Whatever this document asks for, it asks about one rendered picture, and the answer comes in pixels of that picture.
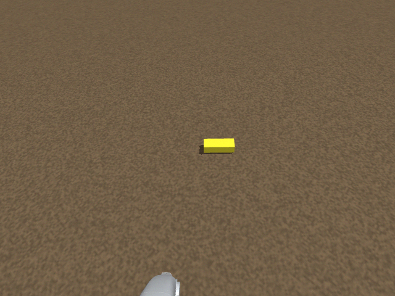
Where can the carton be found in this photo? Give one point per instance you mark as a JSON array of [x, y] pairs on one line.
[[219, 145]]

